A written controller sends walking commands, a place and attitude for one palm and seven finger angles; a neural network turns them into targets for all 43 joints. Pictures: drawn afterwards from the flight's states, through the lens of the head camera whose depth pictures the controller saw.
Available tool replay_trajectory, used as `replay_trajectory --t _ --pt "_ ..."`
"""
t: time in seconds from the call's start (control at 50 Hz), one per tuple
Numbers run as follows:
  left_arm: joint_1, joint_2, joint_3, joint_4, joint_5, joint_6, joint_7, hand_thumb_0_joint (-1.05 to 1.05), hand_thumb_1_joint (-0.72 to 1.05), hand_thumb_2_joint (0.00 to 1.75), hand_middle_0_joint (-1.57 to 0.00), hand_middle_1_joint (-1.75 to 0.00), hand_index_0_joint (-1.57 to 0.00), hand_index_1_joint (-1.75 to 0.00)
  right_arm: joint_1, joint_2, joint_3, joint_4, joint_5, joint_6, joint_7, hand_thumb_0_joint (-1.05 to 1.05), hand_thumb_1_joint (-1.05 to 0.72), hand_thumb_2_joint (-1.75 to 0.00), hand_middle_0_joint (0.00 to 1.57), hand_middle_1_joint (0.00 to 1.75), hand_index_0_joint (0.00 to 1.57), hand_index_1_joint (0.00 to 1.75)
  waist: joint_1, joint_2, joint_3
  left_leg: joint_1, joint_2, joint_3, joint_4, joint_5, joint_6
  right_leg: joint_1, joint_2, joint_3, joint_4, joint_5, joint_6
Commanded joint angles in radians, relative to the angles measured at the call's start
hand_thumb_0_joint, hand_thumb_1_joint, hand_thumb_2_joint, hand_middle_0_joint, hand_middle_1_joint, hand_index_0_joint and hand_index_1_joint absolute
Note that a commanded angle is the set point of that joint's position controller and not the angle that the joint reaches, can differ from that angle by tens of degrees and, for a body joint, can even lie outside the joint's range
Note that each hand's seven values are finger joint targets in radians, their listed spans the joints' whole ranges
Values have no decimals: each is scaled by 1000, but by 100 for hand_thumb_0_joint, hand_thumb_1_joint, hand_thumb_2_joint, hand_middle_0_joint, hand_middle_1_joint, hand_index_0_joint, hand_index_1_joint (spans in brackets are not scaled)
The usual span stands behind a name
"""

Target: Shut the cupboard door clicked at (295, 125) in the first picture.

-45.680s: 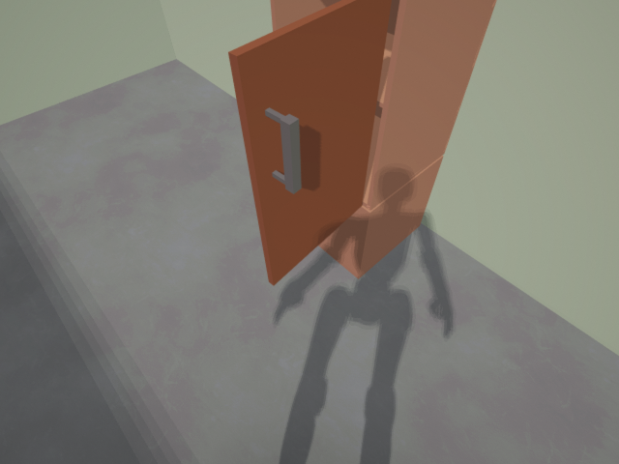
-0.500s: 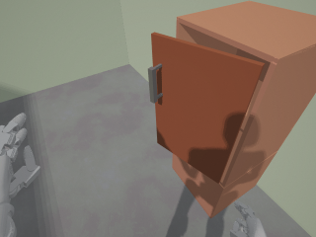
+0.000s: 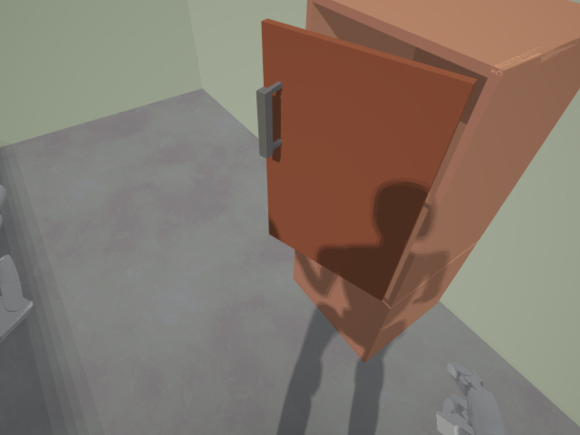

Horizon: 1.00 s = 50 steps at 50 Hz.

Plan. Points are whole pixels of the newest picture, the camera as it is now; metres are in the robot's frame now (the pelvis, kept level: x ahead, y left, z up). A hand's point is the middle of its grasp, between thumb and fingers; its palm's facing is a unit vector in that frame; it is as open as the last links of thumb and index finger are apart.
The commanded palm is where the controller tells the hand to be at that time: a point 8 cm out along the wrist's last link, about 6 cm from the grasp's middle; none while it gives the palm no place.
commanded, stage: step back with the hand held close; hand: left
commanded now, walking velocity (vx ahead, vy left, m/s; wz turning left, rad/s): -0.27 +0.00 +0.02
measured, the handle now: (271, 120) +0.68 +0.08 +0.08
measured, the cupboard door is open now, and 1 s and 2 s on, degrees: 18 18 18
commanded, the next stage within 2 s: stop stepping back and stand still in 0.68 s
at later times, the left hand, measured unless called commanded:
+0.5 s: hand out of the picture +0.08 +0.26 +0.18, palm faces +0.56 -0.71 -0.42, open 7.4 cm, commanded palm +0.01 +0.30 +0.19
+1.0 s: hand out of the picture -0.06 +0.26 +0.18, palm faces +0.56 -0.75 -0.34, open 7.4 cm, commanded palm -0.11 +0.29 +0.19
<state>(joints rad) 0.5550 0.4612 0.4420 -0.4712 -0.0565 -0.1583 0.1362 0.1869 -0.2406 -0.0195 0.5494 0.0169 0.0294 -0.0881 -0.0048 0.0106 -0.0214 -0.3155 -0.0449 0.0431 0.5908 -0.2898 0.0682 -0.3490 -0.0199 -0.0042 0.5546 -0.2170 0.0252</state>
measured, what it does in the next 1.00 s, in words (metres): walks backwards: right foot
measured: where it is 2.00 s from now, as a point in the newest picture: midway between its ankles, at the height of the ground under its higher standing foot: outside the picture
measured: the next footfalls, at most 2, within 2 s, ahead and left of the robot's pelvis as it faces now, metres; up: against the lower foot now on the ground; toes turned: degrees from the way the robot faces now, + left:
right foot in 0.82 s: -0.24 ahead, -0.15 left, +0.00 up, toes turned +3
left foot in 1.04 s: -0.19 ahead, +0.08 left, +0.00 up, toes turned +7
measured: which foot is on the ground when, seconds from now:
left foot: down 0.00-0.82, up 0.84-1.00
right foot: down 0.00-0.58, up 0.60-0.80, down 0.82-1.00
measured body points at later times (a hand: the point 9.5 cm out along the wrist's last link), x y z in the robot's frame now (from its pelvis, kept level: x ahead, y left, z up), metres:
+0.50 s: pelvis -0.10 -0.01 -0.02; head -0.10 +0.00 +0.43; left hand +0.04 +0.30 +0.20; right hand +0.07 -0.25 -0.10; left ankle +0.00 +0.08 -0.72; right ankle +0.04 -0.14 -0.73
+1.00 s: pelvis -0.23 -0.02 +0.00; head -0.25 +0.01 +0.45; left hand -0.09 +0.30 +0.20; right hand -0.04 -0.22 -0.07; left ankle -0.21 +0.08 -0.70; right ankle -0.28 -0.15 -0.73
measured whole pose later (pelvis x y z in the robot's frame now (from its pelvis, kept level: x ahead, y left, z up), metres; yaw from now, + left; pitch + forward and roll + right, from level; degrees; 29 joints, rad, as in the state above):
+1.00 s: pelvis -0.23 -0.02 +0.00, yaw +3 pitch +2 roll +1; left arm 0.47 0.40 0.40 -0.50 -0.03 -0.20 0.17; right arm 0.22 -0.16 0.04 0.65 0.00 -0.10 -0.06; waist 0.06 -0.09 -0.09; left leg -0.46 0.00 0.08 0.80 -0.30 -0.02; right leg -0.20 -0.02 0.02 0.55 -0.38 0.01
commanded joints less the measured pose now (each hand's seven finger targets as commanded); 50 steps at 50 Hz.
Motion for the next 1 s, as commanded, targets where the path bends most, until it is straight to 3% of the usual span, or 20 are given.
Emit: replay_trajectory --t 0.0,0.14,0.22,0.3,0.4,0.44,0.5,0.56,0.62,0.66,0.72,0.76,0.78,0.8,0.82,0.84,0.86,0.88,0.92,0.98 --pt "-40 157 140 -173 10 -69 29 0 90 90 -20 -30 -20 -30 -81 -145 -40 -159 -5 -64 -11 0 -90 -90 20 30 20 30 15 92 -96 -299 191 -181 -222 52 7 309 -15 49 86 202 -18" --pt "-177 118 104 -190 57 -108 33 0 90 90 -20 -30 -20 -30 -63 -150 -34 -170 -6 -100 -11 0 -90 -90 20 30 20 30 0 128 -8 -635 230 -229 -312 -498 64 434 22 58 213 49 -6" --pt "-235 130 119 -235 76 -133 34 0 90 90 -20 -30 -20 -30 -58 -144 -34 -168 -12 -125 -8 0 -90 -90 20 30 20 30 1 144 -12 -680 237 -240 -293 -550 72 452 39 64 260 27 -8" --pt "-164 159 175 -220 72 -151 35 0 90 90 -20 -30 -20 -30 -45 -138 -41 -166 -7 -140 2 0 -90 -90 20 30 20 30 2 89 -35 -616 189 -174 -175 -562 46 354 6 149 183 -47 -37" --pt "-160 153 142 -207 39 -146 51 0 90 90 -20 -30 -20 -30 -26 -99 -30 -103 -23 -133 28 0 -90 -90 20 30 20 30 -13 -138 -1 -228 79 -87 157 -293 -47 -142 -212 409 -205 -321 -149" --pt "-163 152 124 -203 36 -143 59 0 90 90 -20 -30 -20 -30 -25 -88 -24 -100 -20 -127 31 0 -90 -90 20 30 20 30 -22 -165 -32 -136 81 -86 133 -234 -44 -185 -208 340 -211 -320 -131" --pt "-135 165 145 -195 31 -145 68 0 90 90 -20 -30 -20 -30 -27 -111 -35 -106 -13 -126 18 0 -90 -90 20 30 20 30 -21 -50 -54 -162 128 -137 -18 -321 -7 -157 -109 216 -105 -322 -75" --pt "-149 157 178 -261 38 -152 66 0 90 90 -20 -30 -20 -30 -66 -127 -40 -124 -11 -142 4 0 -90 -90 20 30 20 30 1 289 -96 -546 388 -371 -391 -572 99 193 98 5 520 -162 0" --pt "-194 221 220 -402 7 -169 57 0 90 90 -20 -30 -20 -30 -81 -94 -65 -98 -19 -188 12 0 -90 -90 20 30 20 30 8 152 -201 -252 402 -282 -328 -194 69 41 97 34 650 -291 -3" --pt "-50 168 196 -292 -5 -157 54 0 90 90 -20 -30 -20 -30 -102 -101 -79 -93 6 -211 30 0 -90 -90 20 30 20 30 26 220 -213 -174 368 -131 -308 -248 12 38 90 -34 549 -313 -11" --pt "-27 130 161 -247 -27 -138 39 0 90 90 -20 -30 -20 -30 -86 -80 -43 -78 -3 -211 33 0 -90 -90 20 30 20 30 10 270 -109 -253 370 -105 -397 -323 -41 132 88 -91 264 -358 -29" --pt "-115 115 126 -243 -26 -139 29 0 90 90 -20 -30 -20 -30 -94 -90 -36 -53 -14 -207 36 0 -90 -90 20 30 20 30 12 200 -64 -200 350 -83 -345 -339 -95 113 70 -55 25 -357 -51" --pt "-138 118 112 -228 -15 -140 29 0 90 90 -20 -30 -20 -30 -80 -85 -38 -49 -14 -202 38 0 -90 -90 20 30 20 30 12 102 -49 -140 263 -9 -184 -314 -131 31 9 49 -138 -395 -81" --pt "-177 148 115 -249 3 -145 37 0 90 90 -20 -30 -20 -30 -62 -60 -42 -41 -11 -203 40 0 -90 -90 20 30 20 30 14 -89 -41 -53 140 59 120 -184 -156 -120 -152 329 -340 -440 -149" --pt "-280 191 93 -248 11 -152 50 0 90 90 -20 -30 -20 -30 -72 -63 -37 -21 -8 -206 38 0 -90 -90 20 30 20 30 14 -273 -3 -44 86 21 406 -114 -149 -261 -348 525 -439 -332 -209" --pt "-329 247 131 -242 21 -164 65 0 90 90 -20 -30 -20 -30 -65 -70 -29 -15 -24 -209 34 0 -90 -90 20 30 20 30 14 -240 -24 -151 98 -11 511 -134 -137 -130 -379 436 -370 43 -234" --pt "-278 177 68 -205 28 -135 56 0 90 90 -20 -30 -20 -30 -62 -61 -20 -29 4 -209 27 0 -90 -90 20 30 20 30 7 -307 -75 -240 60 -57 508 -115 -112 38 -276 342 -230 356 -172" --pt "-246 181 83 -207 23 -105 58 0 90 90 -20 -30 -20 -30 -74 -60 -13 -60 7 -203 14 0 -90 -90 20 30 20 30 10 -259 -76 -266 70 -43 465 -96 -106 121 -250 282 -141 539 -175" --pt "-224 170 87 -201 30 -82 62 0 90 90 -20 -30 -20 -30 -85 -54 3 -62 -6 -182 1 0 -90 -90 20 30 20 30 4 -125 -79 -168 66 3 243 -57 -86 146 -224 178 -94 537 -170" --pt "-203 130 63 -196 28 -77 65 0 90 90 -20 -30 -20 -30 -47 -69 4 -51 -8 -183 0 0 -90 -90 20 30 20 30 -17 44 -120 92 40 54 -144 162 -61 146 -123 99 -31 422 -90"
